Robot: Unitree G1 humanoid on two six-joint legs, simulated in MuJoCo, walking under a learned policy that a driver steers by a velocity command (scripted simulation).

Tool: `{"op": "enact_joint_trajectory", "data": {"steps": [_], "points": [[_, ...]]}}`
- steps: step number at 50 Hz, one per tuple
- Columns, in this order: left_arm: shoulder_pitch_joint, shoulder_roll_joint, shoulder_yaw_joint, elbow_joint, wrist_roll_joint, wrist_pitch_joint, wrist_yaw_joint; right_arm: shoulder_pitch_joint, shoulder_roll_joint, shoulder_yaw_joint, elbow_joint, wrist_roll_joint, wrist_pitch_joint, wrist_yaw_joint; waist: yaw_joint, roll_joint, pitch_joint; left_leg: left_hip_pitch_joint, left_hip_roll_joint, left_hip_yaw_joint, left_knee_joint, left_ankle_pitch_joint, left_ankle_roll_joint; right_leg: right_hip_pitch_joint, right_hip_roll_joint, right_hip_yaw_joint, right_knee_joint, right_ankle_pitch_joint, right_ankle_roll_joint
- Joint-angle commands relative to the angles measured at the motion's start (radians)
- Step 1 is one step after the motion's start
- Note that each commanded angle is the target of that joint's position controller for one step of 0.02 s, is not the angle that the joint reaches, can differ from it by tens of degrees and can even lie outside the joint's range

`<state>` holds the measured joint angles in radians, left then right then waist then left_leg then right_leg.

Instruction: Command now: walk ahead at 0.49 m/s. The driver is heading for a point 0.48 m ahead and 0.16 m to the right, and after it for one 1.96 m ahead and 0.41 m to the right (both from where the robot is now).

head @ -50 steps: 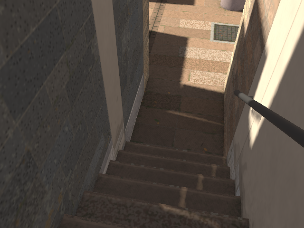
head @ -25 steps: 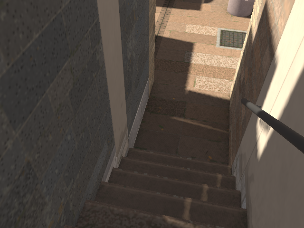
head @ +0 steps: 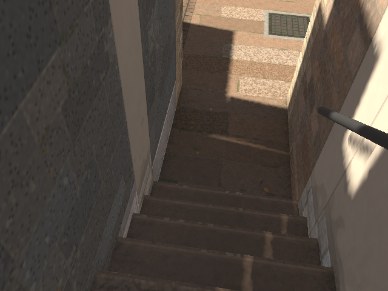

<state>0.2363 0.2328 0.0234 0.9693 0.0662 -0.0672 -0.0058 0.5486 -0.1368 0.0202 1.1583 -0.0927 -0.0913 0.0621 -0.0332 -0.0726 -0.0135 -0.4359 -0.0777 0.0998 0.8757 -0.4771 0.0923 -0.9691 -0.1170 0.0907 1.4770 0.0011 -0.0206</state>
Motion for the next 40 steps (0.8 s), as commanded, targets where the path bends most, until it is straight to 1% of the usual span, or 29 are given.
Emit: {"op": "enact_joint_trajectory", "data": {"steps": [1, 2, 3, 4, 5, 8, 10, 12, 14, 15, 17, 18, 19, 20, 21, 22, 23, 24, 25, 27, 29, 30, 31, 33, 34, 37, 38, 39, 40], "points": [[0.106, 0.013, -0.043, -0.020, 0.036, 0.013, -0.049, 0.008, -0.056, 0.036, -0.001, -0.031, -0.083, -0.069, 0.065, 0.188, 0.076, -0.176, 0.228, -0.380, -0.318, 0.273, 0.159, 0.006, -0.025, 0.085, -0.153, 0.337, 0.024], [-0.009, 0.046, 0.004, -0.067, -0.007, 0.024, 0.004, -0.053, -0.176, -0.037, -0.050, 0.156, -0.043, -0.097, 0.103, 0.098, -0.016, -0.059, 0.262, -0.384, -0.285, 0.217, 0.139, 0.206, 0.022, 0.020, -0.405, 0.383, 0.038], [-0.004, 0.079, -0.036, -0.062, 0.042, 0.010, -0.043, -0.010, -0.062, 0.034, -0.031, -0.042, -0.098, -0.079, 0.017, 0.104, 0.114, -0.188, 0.216, -0.250, -0.223, 0.171, 0.139, 0.140, 0.008, 0.039, -0.520, 0.587, 0.008], [0.004, 0.057, -0.030, -0.048, 0.035, 0.010, -0.064, 0.044, -0.073, 0.029, -0.011, -0.043, -0.099, -0.067, 0.026, 0.194, 0.108, -0.134, 0.243, -0.254, -0.233, 0.099, 0.163, 0.192, 0.008, 0.013, -0.573, 0.575, 0.012], [-0.040, 0.049, -0.043, -0.081, 0.038, 0.020, -0.073, 0.076, -0.069, 0.031, 0.010, -0.056, -0.088, -0.061, 0.013, 0.137, 0.132, -0.167, 0.266, -0.261, -0.223, 0.030, 0.171, 0.236, 0.017, -0.004, -0.606, 0.549, 0.003], [-0.208, 0.026, -0.055, -0.134, 0.019, 0.036, -0.076, 0.199, -0.062, 0.036, 0.049, -0.042, -0.065, -0.062, -0.070, 0.143, 0.150, 0.022, 0.306, -0.345, -0.165, -0.005, 0.197, 0.166, 0.024, -0.018, -0.756, 0.435, 0.008], [-0.145, -0.003, -0.068, -0.120, 0.053, 0.037, -0.080, 0.178, -0.091, 0.032, 0.056, -0.048, -0.064, -0.064, -0.024, 0.161, 0.160, 0.056, 0.325, -0.371, -0.067, 0.126, 0.201, 0.193, 0.017, -0.013, -0.630, 0.378, -0.006], [-0.294, 0.035, -0.066, -0.155, 0.003, 0.023, -0.075, 0.163, -0.065, 0.023, 0.030, -0.001, -0.044, -0.084, -0.111, 0.077, 0.180, 0.204, 0.300, -0.327, -0.034, 0.186, 0.162, 0.171, 0.003, -0.043, -0.996, 0.217, 0.007], [-0.026, 0.032, -0.049, -0.074, 0.036, 0.013, -0.064, 0.094, -0.146, 0.012, 0.022, -0.067, -0.035, -0.055, 0.033, 0.169, 0.100, 0.001, 0.317, -0.278, 0.112, 0.455, 0.126, 0.583, 0.068, -0.115, -0.655, 0.194, -0.001], [-0.018, 0.099, -0.027, -0.036, 0.015, 0.004, -0.071, 0.016, -0.136, -0.001, -0.017, -0.008, -0.019, -0.049, 0.013, 0.044, 0.132, 0.146, 0.302, -0.242, 0.251, 0.335, 0.095, 0.506, 0.000, -0.060, -1.105, 0.066, -0.025], [0.314, 0.130, 0.017, 0.107, 0.005, -0.034, -0.052, 0.064, -0.249, -0.036, 0.011, -0.027, 0.023, -0.005, 0.120, -0.082, 0.057, 0.051, 0.147, -0.083, 0.703, 0.421, 0.047, 0.995, 0.113, -0.276, -1.374, 0.425, -0.053], [0.575, 0.205, 0.049, 0.175, 0.008, -0.039, -0.048, 0.123, -0.182, -0.029, -0.003, -0.053, 0.031, 0.048, 0.173, -0.217, -0.191, -0.394, 0.072, -0.041, 1.200, -0.182, -0.042, 1.571, -0.064, -0.042, -0.920, 0.900, -0.290], [0.551, 0.273, 0.069, 0.159, 0.017, -0.040, -0.051, 0.013, -0.135, -0.030, -0.122, -0.002, 0.008, 0.057, 0.155, -0.148, -0.268, -0.657, 0.049, -0.038, 1.349, -0.332, -0.069, 1.701, -0.157, 0.101, -0.804, 1.054, -0.373], [0.510, 0.273, 0.076, 0.130, 0.064, -0.042, -0.057, -0.224, -0.161, -0.031, -0.284, 0.043, -0.005, 0.049, 0.217, -0.028, -0.202, -0.850, 0.071, -0.048, 1.271, -0.331, -0.092, 1.666, -0.227, 0.199, -0.840, 0.926, -0.409], [0.394, 0.171, 0.051, 0.104, 0.042, -0.030, -0.053, -0.343, -0.127, -0.025, -0.361, 0.065, -0.014, 0.011, 0.173, 0.055, -0.127, -0.885, 0.152, -0.122, 1.063, -0.243, -0.095, 1.450, -0.285, 0.255, -0.902, 0.615, -0.390], [0.260, 0.084, 0.019, 0.043, 0.027, -0.027, -0.048, -0.388, -0.158, -0.043, -0.417, 0.071, -0.024, -0.035, 0.093, 0.076, -0.066, -0.834, 0.177, -0.160, 0.986, -0.200, -0.086, 1.187, -0.278, 0.276, -0.927, 0.435, -0.384], [0.089, -0.080, -0.042, 0.011, 0.026, -0.054, -0.026, -0.334, -0.142, -0.031, -0.368, 0.034, -0.027, -0.057, 0.004, 0.200, 0.023, -0.598, 0.264, -0.238, 0.545, 0.116, -0.049, 0.810, -0.202, 0.143, -0.955, 0.350, -0.264], [0.076, -0.028, -0.032, -0.021, 0.010, -0.062, -0.016, -0.291, -0.134, -0.038, -0.359, 0.022, -0.014, -0.062, -0.030, 0.054, 0.069, -0.426, 0.227, -0.159, 0.522, 0.150, -0.045, 0.590, -0.134, 0.097, -0.957, 0.441, -0.288], [0.032, 0.011, -0.028, -0.042, -0.006, -0.063, -0.009, -0.167, -0.131, -0.041, -0.297, 0.016, 0.004, -0.048, -0.054, 0.037, 0.071, -0.196, 0.202, -0.117, 0.282, 0.415, -0.061, 0.349, -0.077, 0.013, -0.957, 0.434, -0.278], [0.080, 0.133, -0.004, -0.071, 0.059, -0.072, -0.019, -0.057, -0.084, -0.025, -0.262, 0.015, 0.002, 0.000, -0.094, -0.024, 0.026, 0.119, 0.116, -0.015, 0.461, 0.606, -0.102, 0.080, 0.007, 0.029, -0.821, 0.424, -0.245], [0.261, 0.042, -0.021, -0.024, -0.008, -0.092, 0.019, -0.247, -0.152, -0.042, -0.325, -0.016, 0.015, -0.004, 0.054, 0.011, 0.041, -0.329, 0.193, -0.180, 0.192, 0.765, -0.132, 0.491, -0.005, 0.133, -0.701, 0.207, -0.188], [0.418, 0.011, -0.031, 0.039, -0.016, -0.091, 0.036, -0.412, -0.150, -0.036, -0.390, -0.022, 0.028, -0.004, 0.127, 0.038, 0.040, -0.540, 0.192, -0.186, 0.128, 0.702, -0.148, 0.710, -0.036, 0.241, -0.602, 0.148, -0.200], [0.409, -0.041, -0.045, -0.008, -0.025, -0.079, 0.064, -0.475, -0.140, -0.012, -0.384, -0.021, 0.036, 0.014, 0.183, 0.136, 0.010, -0.475, 0.227, -0.249, -0.301, 1.072, -0.110, 0.701, 0.020, 0.208, -0.546, -0.213, -0.141], [0.204, 0.134, -0.023, -0.093, 0.043, -0.044, 0.031, -0.423, -0.114, -0.011, -0.423, 0.013, 0.058, 0.024, 0.062, 0.035, 0.028, 0.091, 0.143, -0.111, -0.237, 1.151, -0.074, 0.164, 0.081, 0.193, -0.571, -0.405, -0.175], [0.166, 0.156, -0.021, -0.125, 0.061, -0.040, 0.014, -0.349, -0.131, -0.017, -0.416, 0.004, 0.063, 0.028, 0.023, 0.041, 0.049, 0.194, 0.149, -0.100, -0.218, 1.089, -0.076, 0.077, 0.073, 0.230, -0.545, -0.451, -0.180], [0.226, 0.176, -0.030, -0.105, 0.016, -0.029, -0.012, -0.278, -0.229, -0.055, -0.428, 0.026, 0.066, 0.019, 0.001, 0.094, 0.082, 0.276, 0.164, -0.126, -0.589, 0.886, -0.030, 0.310, 0.032, 0.394, -0.374, -0.355, -0.180], [0.220, 0.233, -0.022, -0.092, 0.036, -0.014, -0.053, -0.117, -0.338, -0.109, -0.375, 0.031, 0.053, 0.007, -0.064, 0.113, 0.003, 0.467, 0.170, -0.102, -0.569, 0.884, 0.013, 0.339, 0.065, 0.364, -0.142, -0.321, -0.142], [0.462, 0.107, -0.019, -0.019, 0.030, -0.016, -0.118, 0.060, -0.439, -0.141, -0.307, 0.017, 0.036, 0.018, -0.020, 0.315, -0.252, 0.898, 0.292, -0.156, -0.222, 1.334, 0.190, 0.103, 0.214, 0.129, 0.280, -0.416, -0.035], [0.565, 0.066, -0.028, -0.035, -0.005, -0.016, -0.137, 0.056, -0.426, -0.132, -0.304, 0.031, 0.034, 0.052, -0.007, 0.388, -0.370, 1.070, 0.459, -0.344, -0.169, 1.270, 0.309, -0.229, 0.268, -0.013, 0.737, -0.913, -0.005]]}}
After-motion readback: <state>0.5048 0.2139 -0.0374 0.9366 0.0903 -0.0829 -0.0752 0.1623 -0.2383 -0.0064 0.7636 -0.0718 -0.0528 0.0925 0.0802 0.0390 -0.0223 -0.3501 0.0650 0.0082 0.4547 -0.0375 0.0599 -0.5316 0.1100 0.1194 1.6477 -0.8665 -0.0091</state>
